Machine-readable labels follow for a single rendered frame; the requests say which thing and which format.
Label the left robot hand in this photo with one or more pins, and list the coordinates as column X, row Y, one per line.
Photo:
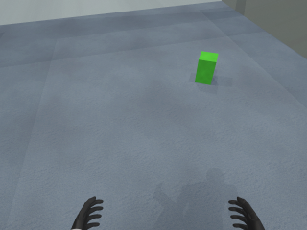
column 83, row 217

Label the right robot hand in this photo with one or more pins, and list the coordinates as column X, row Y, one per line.
column 252, row 222

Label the carton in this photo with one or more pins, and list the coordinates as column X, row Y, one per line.
column 206, row 67

